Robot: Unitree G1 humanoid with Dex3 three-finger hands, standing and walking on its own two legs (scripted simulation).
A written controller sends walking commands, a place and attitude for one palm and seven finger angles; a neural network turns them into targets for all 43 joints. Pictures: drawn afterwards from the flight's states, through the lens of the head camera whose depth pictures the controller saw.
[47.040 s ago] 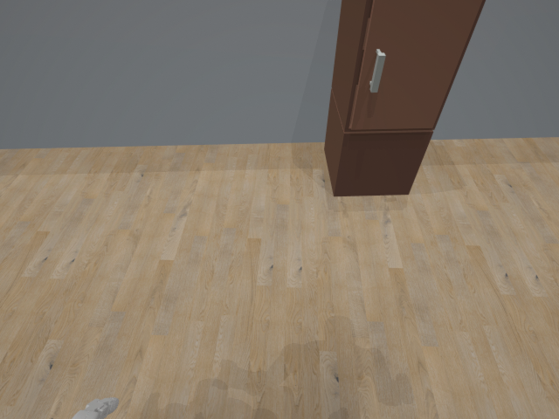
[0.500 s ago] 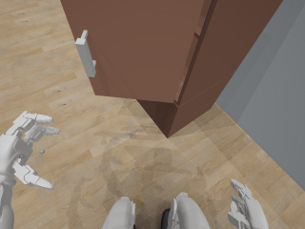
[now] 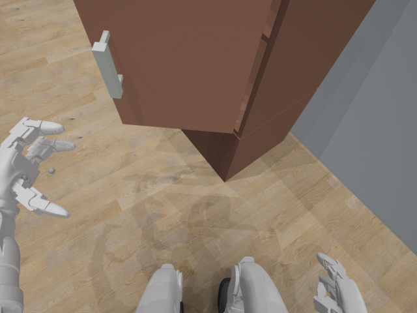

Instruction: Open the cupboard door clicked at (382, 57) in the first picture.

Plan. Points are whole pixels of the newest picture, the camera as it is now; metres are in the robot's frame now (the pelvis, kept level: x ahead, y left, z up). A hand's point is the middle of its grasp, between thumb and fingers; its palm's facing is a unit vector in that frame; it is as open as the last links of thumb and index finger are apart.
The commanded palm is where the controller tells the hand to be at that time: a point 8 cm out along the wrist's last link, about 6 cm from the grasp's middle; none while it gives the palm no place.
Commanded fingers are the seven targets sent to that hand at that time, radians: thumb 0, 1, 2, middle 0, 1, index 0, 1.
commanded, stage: move the hooked fingers beside the handle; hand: left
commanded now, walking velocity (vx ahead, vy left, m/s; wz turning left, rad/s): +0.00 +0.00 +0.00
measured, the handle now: (111, 66) +0.59 +0.24 +0.03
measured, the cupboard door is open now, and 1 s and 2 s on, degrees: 50 50 50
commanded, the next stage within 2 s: slide the fingers in behind the handle in 2.00 s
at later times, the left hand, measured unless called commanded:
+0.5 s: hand (63, 128) +0.43 +0.29 +0.04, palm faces -0.04 -1.00 -0.04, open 14.0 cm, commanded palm +0.41 +0.33 +0.04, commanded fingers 0.00 -0.50 0.30 -0.30 -1.20 -0.30 -1.20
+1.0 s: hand (80, 97) +0.51 +0.28 +0.03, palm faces -0.04 -1.00 -0.03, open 14.0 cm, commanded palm +0.51 +0.32 +0.03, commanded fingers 0.00 -0.50 0.30 -0.30 -1.20 -0.30 -1.20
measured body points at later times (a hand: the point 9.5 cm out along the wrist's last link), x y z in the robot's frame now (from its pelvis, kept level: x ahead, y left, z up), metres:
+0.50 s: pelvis +0.00 +0.01 +0.00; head +0.15 +0.04 +0.42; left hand +0.42 +0.34 +0.04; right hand +0.09 -0.27 -0.10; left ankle +0.00 +0.09 -0.62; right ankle +0.07 -0.11 -0.62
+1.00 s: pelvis -0.01 +0.00 -0.02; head +0.18 +0.04 +0.39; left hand +0.50 +0.33 +0.04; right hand +0.03 -0.28 -0.11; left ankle +0.00 +0.09 -0.62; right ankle +0.07 -0.11 -0.62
